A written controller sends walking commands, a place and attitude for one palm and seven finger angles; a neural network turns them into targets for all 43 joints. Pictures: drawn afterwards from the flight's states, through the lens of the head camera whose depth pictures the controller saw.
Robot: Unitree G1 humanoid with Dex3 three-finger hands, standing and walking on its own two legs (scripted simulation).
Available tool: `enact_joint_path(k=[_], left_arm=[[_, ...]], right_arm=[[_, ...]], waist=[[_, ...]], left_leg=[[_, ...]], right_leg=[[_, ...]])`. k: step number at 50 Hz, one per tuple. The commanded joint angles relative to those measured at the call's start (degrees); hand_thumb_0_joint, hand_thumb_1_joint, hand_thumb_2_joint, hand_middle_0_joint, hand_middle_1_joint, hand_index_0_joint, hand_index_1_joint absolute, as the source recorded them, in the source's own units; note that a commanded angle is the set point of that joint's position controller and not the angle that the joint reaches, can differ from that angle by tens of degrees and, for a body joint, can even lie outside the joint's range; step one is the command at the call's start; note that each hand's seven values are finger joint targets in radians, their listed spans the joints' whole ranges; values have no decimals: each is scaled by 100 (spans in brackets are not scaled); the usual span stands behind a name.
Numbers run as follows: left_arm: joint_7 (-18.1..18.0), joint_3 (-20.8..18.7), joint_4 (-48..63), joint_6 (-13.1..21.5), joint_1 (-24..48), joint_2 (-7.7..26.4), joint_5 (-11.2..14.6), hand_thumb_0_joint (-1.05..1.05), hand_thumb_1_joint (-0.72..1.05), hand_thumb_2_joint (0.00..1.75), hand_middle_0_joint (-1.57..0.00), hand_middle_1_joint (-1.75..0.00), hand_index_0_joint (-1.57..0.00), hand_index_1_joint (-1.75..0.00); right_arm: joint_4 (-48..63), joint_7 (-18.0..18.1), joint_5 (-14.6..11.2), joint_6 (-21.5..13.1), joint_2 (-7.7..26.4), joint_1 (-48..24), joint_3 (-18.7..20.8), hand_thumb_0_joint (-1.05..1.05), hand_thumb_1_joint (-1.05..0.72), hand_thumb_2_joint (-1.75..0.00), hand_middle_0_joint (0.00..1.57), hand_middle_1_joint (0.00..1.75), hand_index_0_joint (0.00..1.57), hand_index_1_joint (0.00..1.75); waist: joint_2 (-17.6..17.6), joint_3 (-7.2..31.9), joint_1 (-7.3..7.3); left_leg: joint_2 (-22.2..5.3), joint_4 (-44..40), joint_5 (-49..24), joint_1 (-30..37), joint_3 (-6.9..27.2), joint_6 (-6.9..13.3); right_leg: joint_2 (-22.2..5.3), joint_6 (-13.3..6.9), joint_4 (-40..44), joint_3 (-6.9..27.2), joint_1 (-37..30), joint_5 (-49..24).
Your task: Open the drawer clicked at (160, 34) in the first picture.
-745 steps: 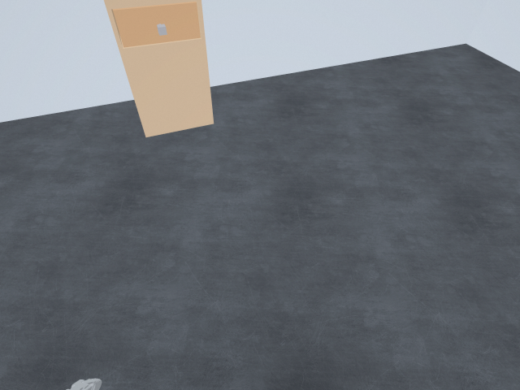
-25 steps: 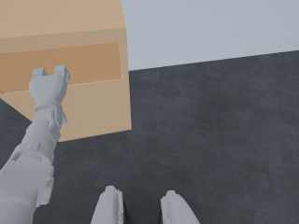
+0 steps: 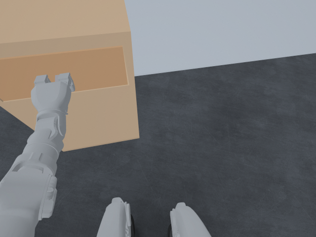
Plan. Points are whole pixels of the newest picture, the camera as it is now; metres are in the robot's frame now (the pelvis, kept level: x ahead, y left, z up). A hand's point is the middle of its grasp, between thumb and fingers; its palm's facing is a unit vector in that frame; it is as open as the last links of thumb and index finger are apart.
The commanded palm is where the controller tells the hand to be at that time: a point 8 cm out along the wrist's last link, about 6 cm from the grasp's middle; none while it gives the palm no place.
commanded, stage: close the thumb around the handle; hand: left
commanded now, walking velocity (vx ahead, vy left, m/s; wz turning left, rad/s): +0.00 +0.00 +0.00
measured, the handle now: (57, 87) +0.52 +0.26 -0.02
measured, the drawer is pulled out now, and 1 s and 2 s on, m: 0.00 0.09 0.20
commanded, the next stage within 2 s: pull the drawer open in 0.04 s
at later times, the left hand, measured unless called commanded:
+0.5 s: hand (61, 113) +0.45 +0.25 -0.04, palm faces -0.05 -0.05 -1.00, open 6.7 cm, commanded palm +0.42 +0.24 +0.02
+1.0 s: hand (61, 138) +0.37 +0.24 -0.04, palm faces -0.03 -0.05 -1.00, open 6.7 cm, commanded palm +0.35 +0.23 +0.02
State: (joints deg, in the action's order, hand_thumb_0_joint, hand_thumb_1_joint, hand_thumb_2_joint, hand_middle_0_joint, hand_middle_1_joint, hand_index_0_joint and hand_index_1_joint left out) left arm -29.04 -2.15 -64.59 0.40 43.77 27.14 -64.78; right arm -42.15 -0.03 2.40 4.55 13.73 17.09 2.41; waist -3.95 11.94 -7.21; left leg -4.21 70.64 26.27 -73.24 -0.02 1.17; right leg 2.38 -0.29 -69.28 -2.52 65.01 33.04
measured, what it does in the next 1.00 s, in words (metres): stands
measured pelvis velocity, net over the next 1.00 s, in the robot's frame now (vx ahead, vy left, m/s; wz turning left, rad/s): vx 0.02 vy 0.01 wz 0.01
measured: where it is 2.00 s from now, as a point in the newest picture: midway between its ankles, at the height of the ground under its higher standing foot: outside the picture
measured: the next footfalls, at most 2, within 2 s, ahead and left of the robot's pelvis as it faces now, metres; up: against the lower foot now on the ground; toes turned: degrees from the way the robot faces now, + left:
none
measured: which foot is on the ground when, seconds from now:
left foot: down 0.00-1.00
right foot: down 0.00-1.00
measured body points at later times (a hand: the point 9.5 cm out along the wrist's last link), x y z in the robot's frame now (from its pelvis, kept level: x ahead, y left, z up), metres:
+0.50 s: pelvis +0.01 +0.01 +0.01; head +0.14 +0.01 +0.44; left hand +0.44 +0.25 +0.02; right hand +0.03 -0.26 -0.12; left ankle +0.05 +0.11 -0.62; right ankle -0.01 -0.12 -0.62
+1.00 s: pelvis +0.02 +0.01 +0.03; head +0.12 +0.01 +0.47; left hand +0.37 +0.24 +0.02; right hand +0.13 -0.25 -0.11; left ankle +0.05 +0.11 -0.62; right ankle -0.01 -0.12 -0.62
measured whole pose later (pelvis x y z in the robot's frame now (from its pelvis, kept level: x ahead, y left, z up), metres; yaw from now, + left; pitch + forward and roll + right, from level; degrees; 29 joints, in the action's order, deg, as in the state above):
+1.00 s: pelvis +0.02 +0.01 +0.03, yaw +1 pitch +23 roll -2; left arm -34.6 2.4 -44.5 -1.1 17.7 17.2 -64.9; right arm -39.4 -0.7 2.4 6.7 12.8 11.8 4.0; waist -2.9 12.6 -2.3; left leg -3.2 64.5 26.7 -61.2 -1.6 1.3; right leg 1.5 0.1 -63.1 -1.0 53.4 33.0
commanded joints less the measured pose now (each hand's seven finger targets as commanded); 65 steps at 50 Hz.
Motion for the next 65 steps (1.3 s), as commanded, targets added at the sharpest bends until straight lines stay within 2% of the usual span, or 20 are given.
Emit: enact_joint_path(k=[1,4,6,8,15,23,24,26,34,35,36,38,44,46,51,53,56,61,63,65], left_arm=[[-186,-259,1054,-33,2504,1579,17,0,90,90,-40,-135,-40,-135],[-202,-199,1048,-48,2507,1490,22,0,90,90,-40,-135,-40,-135],[-188,-331,1178,-5,2481,1638,38,0,90,90,-40,-135,-40,-135],[-163,-354,1109,-19,2266,1637,69,0,90,90,-40,-135,-40,-135],[-134,-517,1420,104,1105,1477,196,0,90,90,-40,-135,-40,-135],[-382,-386,1645,77,625,1098,112,0,90,90,-40,-135,-40,-135],[-399,-384,1640,55,492,1071,110,0,90,90,-40,-135,-40,-135],[-439,-337,1778,50,373,933,125,0,90,90,-40,-135,-40,-135],[-570,-283,2264,1,-577,588,153,0,90,90,-40,-135,-40,-135],[-581,-344,2478,8,-651,645,158,0,90,90,-40,-135,-40,-135],[-620,-325,2555,-9,-853,583,119,0,90,90,-40,-135,-40,-135],[-676,-177,2687,-53,-926,385,114,0,90,90,-40,-135,-40,-135],[-814,-81,2952,-193,-1273,207,65,0,90,90,-40,-135,-40,-135],[-854,4,3096,-228,-1222,101,35,0,90,90,-40,-135,-40,-135],[-872,122,3169,-322,-1360,-33,70,0,90,90,-40,-135,-40,-135],[-857,53,3222,-315,-1441,68,78,0,90,90,-40,-135,-40,-135],[-830,7,3383,-318,-1834,76,126,0,90,90,-40,-135,-40,-135],[-849,79,3564,-307,-2214,-48,120,0,90,90,-40,-135,-40,-135],[-862,122,3618,-290,-2093,-84,119,0,90,90,-40,-135,-40,-135],[-876,22,3676,-299,-2274,19,103,0,90,90,-40,-135,-40,-135]], right_arm=[[188,104,22,-91,981,944,344,0,-90,-90,20,30,20,30],[195,101,26,-97,963,944,348,0,-90,-90,20,30,20,30],[216,100,27,-95,976,933,350,0,-90,-90,20,30,20,30],[246,100,21,-81,970,906,333,0,-90,-90,20,30,20,30],[357,53,10,-36,930,758,353,0,-90,-90,20,30,20,30],[344,30,10,19,904,667,426,0,-90,-90,20,30,20,30],[358,36,19,31,908,658,428,0,-90,-90,20,30,20,30],[368,21,13,43,878,610,443,0,-90,-90,20,30,20,30],[504,9,18,94,805,386,479,0,-90,-90,20,30,20,30],[531,-1,24,92,807,327,470,0,-90,-90,20,30,20,30],[562,-5,20,106,792,292,477,0,-90,-90,20,30,20,30],[590,-15,20,117,776,193,473,0,-90,-90,20,30,20,30],[673,-5,25,100,749,9,464,0,-90,-90,20,30,20,30],[690,-6,33,97,749,-78,461,0,-90,-90,20,30,20,30],[738,22,21,80,721,-232,446,0,-90,-90,20,30,20,30],[749,57,24,71,712,-270,433,0,-90,-90,20,30,20,30],[809,54,15,43,684,-360,411,0,-90,-90,20,30,20,30],[882,56,12,-2,657,-499,383,0,-90,-90,20,30,20,30],[872,63,16,-36,659,-503,389,0,-90,-90,20,30,20,30],[906,70,31,-66,668,-516,381,0,-90,-90,20,30,20,30]], waist=[[-380,2666,-223],[-400,2665,-223],[-489,2884,-141],[-357,2819,-102],[-404,2886,254],[-119,2522,247],[-9,2559,280],[-223,2685,328],[50,2512,446],[-171,2617,523],[-157,2681,558],[-104,2444,482],[22,2209,485],[-139,2301,486],[-72,2230,481],[81,2228,507],[-24,2252,617],[-22,2049,627],[145,1913,555],[78,1930,640]], left_leg=[[279,-501,-1759,2932,117,156],[290,-488,-1739,2943,102,166],[287,-500,-1835,3076,125,152],[294,-515,-1804,2971,95,163],[292,-700,-2021,3231,49,117],[272,-828,-2081,3301,16,111],[292,-843,-2065,3239,9,111],[296,-866,-2270,3478,2,87],[309,-985,-2598,3642,-50,85],[300,-1013,-2744,3780,-24,59],[296,-1023,-2840,3899,-25,50],[291,-1054,-2759,3888,-20,55],[323,-1129,-2513,3825,-8,58],[321,-1148,-2542,4001,20,46],[355,-1192,-2310,3992,4,56],[369,-1175,-2256,3874,-22,74],[376,-1208,-2288,3897,-44,64],[398,-1220,-2099,3744,-69,73],[397,-1203,-1920,3621,-75,93],[405,-1216,-1899,3598,-41,84]], right_leg=[[220,-109,1018,-25,-424,-1940],[228,-113,1049,-18,-434,-1918],[225,-118,1001,-20,-469,-1963],[230,-112,1025,-13,-595,-1999],[233,-150,1051,-26,-925,-2206],[223,-140,1165,-48,-932,-2257],[220,-141,1157,-39,-1058,-2290],[212,-155,1142,-46,-1026,-2414],[200,-159,1245,-36,-1448,-2889],[190,-180,1212,-37,-1454,-2931],[190,-178,1207,-53,-1442,-2938],[197,-174,1285,-61,-1385,-2874],[184,-188,1356,-87,-1459,-2702],[175,-191,1349,-96,-1334,-2600],[171,-195,1435,-84,-1396,-2451],[164,-181,1441,-48,-1552,-2554],[166,-198,1440,-38,-1674,-2624],[158,-200,1461,-23,-1694,-2535],[148,-181,1491,-20,-1653,-2430],[156,-216,1456,-18,-1682,-2356]])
